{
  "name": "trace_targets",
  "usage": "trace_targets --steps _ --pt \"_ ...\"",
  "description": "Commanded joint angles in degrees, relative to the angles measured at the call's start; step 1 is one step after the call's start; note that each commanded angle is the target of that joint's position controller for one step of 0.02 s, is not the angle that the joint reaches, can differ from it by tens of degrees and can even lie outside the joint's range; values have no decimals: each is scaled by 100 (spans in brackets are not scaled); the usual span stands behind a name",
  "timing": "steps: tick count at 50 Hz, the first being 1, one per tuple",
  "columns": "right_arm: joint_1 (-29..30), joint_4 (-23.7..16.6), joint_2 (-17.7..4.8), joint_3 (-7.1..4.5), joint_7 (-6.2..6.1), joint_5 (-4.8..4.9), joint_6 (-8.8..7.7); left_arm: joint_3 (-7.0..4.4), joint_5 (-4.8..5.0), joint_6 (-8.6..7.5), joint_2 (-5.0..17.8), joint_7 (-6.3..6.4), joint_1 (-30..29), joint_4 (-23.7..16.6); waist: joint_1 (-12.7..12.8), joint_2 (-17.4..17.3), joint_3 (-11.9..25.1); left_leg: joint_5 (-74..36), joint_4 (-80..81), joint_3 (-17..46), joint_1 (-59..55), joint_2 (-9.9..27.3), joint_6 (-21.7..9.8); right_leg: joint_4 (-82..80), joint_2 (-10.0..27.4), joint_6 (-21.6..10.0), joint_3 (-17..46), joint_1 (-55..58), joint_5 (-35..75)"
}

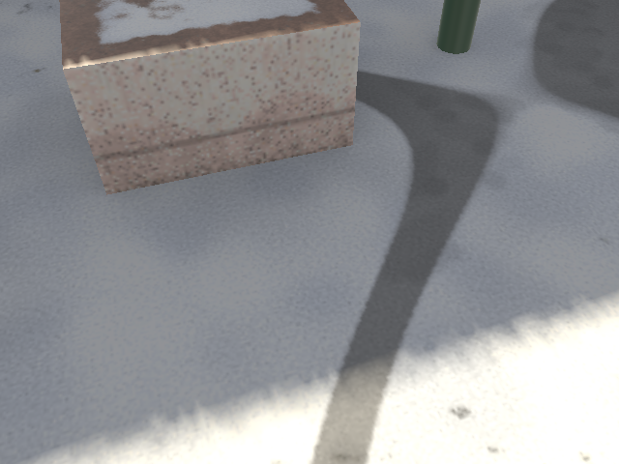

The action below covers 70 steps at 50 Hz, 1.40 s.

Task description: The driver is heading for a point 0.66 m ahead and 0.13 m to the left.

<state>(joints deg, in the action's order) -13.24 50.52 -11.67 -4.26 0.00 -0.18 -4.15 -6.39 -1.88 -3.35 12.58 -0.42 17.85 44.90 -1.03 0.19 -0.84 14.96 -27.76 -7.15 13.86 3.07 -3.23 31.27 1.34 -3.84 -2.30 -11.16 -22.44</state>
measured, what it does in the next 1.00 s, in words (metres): walks ahead: left foot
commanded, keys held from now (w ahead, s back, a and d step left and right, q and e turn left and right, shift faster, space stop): w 0.02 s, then w+q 0.60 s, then w+e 0.34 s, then no key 0.04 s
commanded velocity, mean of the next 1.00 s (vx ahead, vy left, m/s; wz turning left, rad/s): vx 0.44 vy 0.00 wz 0.22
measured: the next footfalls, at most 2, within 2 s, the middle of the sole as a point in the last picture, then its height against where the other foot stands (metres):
left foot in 0.50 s outside the picture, level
right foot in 1.06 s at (284, 390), level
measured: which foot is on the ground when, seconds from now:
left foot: down 0.00-0.06, up 0.08-0.48, down 0.50-1.00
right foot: down 0.00-0.50, up 0.52-1.00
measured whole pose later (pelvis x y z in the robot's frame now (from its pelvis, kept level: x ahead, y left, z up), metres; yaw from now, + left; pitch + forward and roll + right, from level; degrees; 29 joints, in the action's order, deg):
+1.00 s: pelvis +0.45 +0.13 -0.01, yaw +14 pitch +3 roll +2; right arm -17.3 51.4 -14.4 -2.3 -0.1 -0.3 -4.0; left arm -2.4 1.2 -4.5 13.9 -2.0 7.6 40.9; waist -3.8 2.9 0.7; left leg 19.3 -12.7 -2.7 -3.6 -6.0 -4.4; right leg 34.2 3.9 -2.6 0.4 -38.6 5.0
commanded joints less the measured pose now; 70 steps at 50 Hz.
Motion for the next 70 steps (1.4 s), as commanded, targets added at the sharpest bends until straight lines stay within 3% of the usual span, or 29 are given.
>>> trace_targets --steps 1,3,4,5,7,8,10,13,20,22,24,25,26,27,28,30,34,42,49,51,53,54,55,56,57,59,60,63,70 --pt "694 -684 -720 -186 -118 6 -39 -73 -28 -286 194 28 197 -173 269 -523 -165 2426 1809 1648 379 1308 -945 -310 -115 -221 -231 497 136" --pt "516 -677 -583 -184 -100 -124 98 -95 -139 -400 261 47 779 84 433 -98 -257 2106 815 1177 913 741 -824 -1199 174 -470 187 1278 -43" --pt "976 -868 -291 -110 -15 -271 113 -137 -137 -501 480 154 1556 305 844 660 -383 1322 -681 582 2335 86 -355 -1923 1295 -1203 1925 2041 -1086" --pt "1386 -989 12 11 111 -427 67 -42 -211 -601 509 191 1783 290 1096 745 -772 1228 -1765 1309 3705 -320 -306 -2772 2274 -1766 3503 2457 -1352" --pt "583 -631 -309 -96 173 -226 -50 103 -268 -600 404 132 1033 278 490 360 -630 578 -3096 1782 3862 -243 -566 -2733 2211 -1315 2490 2371 -473" --pt "932 -696 -716 -157 104 757 -61 -102 351 -394 844 134 482 -16 263 172 -668 481 -3137 1789 4164 -11 -452 -2280 1911 -797 1934 2354 813" --pt "780 -513 -531 -57 99 507 -29 -6 295 -246 533 105 317 -65 239 300 -303 -226 -2981 1520 3747 79 -193 -2149 1569 -399 865 1945 1989" --pt "1040 -650 -245 57 213 203 96 -35 133 -257 627 133 463 95 361 485 -430 -1074 -2435 934 3054 202 135 -2385 1345 -445 88 1016 2083" --pt "1927 -1071 -370 88 354 193 102 -98 268 -221 872 163 655 367 484 477 -804 -1100 -1034 338 2628 50 -230 -2232 1531 -310 -682 1422 2845" --pt "1640 -1065 -603 -22 362 174 118 -136 316 -176 1069 155 527 344 192 699 -425 -705 -1034 -8 1861 -310 -430 -1474 1551 -209 -892 1561 5169" --pt "111 -642 -1126 -325 302 178 166 -128 351 -89 1169 179 266 279 -672 642 490 -832 -705 -246 -261 -867 -739 576 1239 38 -1156 1094 6459" --pt "-789 -414 -1582 -532 193 161 235 -87 312 -155 1114 223 248 169 -1063 265 944 -898 -704 744 -2082 -441 -997 2217 1042 331 -1092 -457 4946" --pt "-775 -399 -2187 -579 147 189 199 241 108 -267 56 150 831 -112 -275 -1553 1614 327 74 4162 -3603 1263 -2095 4685 -90 724 -576 -2630 -895" --pt "-918 -592 -1800 -431 139 74 157 228 349 -532 409 108 370 -197 -598 -925 2427 1483 1247 5706 -3735 1606 -2264 5516 -261 596 828 -3070 -972" --pt "-678 -527 -1373 -324 144 49 95 132 575 -624 774 119 -296 -358 -664 -667 1478 1161 1422 4918 -3178 1437 -1860 5513 20 454 825 -3667 -372" --pt "231 -702 -1021 -186 148 96 7 114 335 -678 854 242 -486 -389 -145 -15 653 -7 1382 3493 -1369 936 -1469 4653 526 350 734 -3177 520" --pt "420 -727 -828 -80 117 8 -65 91 239 -331 711 211 -5 -310 332 -203 364 -1152 1762 2318 21 602 -1395 3860 860 446 615 -2487 1040" --pt "-327 -322 -1134 -32 -5 15 -174 253 296 -213 569 125 -1356 -657 -293 -151 -73 -1532 2029 1293 -533 555 -803 1079 680 378 398 -3033 3369" --pt "-742 16 -1047 29 -32 -13 33 366 313 -254 440 -239 -2009 -1097 -506 -128 -356 -3184 1355 834 -2102 962 -660 171 229 48 249 -3579 2544" --pt "-640 -10 -1143 43 -71 14 110 326 216 -279 528 -306 -1631 -1082 -235 -403 39 -5469 621 729 -2015 862 -546 89 -209 -114 -161 -2535 2048" --pt "-385 -51 -1321 50 -113 67 156 137 179 -326 923 -280 -178 -716 608 -506 832 -6222 -1072 577 -1637 538 -261 -546 -480 -371 -179 -533 2869" --pt "-387 -207 -1153 130 -106 -56 71 53 75 -294 1344 -175 635 -536 869 14 1645 -4079 -2729 467 -288 209 -4 -126 516 -765 894 1503 5177" --pt "-1555 -73 -386 374 57 -149 -50 93 22 -251 1609 -131 635 -475 246 1529 2708 2257 -5134 730 1949 -818 439 150 2444 -2131 3413 3784 7373" --pt "-1399 190 -1222 189 135 11 -116 140 74 -141 1114 -90 1004 -507 796 444 3427 2377 -5566 1777 2053 -677 388 -42 2238 -2073 3645 3828 6603" --pt "-589 -151 -1290 145 134 213 -108 185 138 -83 1084 -45 362 -567 700 409 2402 1934 -5354 1589 2493 -296 399 -321 1989 -1728 2762 3022 6074" --pt "20 -292 -1087 160 -3 120 26 307 176 -49 745 3 -532 -665 312 -245 961 1265 -4471 1223 2376 79 491 -964 1494 -1339 1910 958 5152" --pt "-172 -284 -1025 145 -54 75 145 325 109 -62 708 -1 -704 -644 44 -54 738 1062 -4137 1207 1778 196 513 -1249 1305 -1268 1609 102 4931" --pt "-750 -109 -606 217 -159 10 309 324 28 -99 707 -44 -1086 -599 -296 431 721 616 -2834 976 807 104 712 -1487 932 -1223 810 -928 5180" --pt "-19 -150 -795 104 -214 5 415 343 66 111 711 48 -1031 -247 -26 610 656 -587 -987 1017 227 88 617 -1637 867 -895 905 -957 1780"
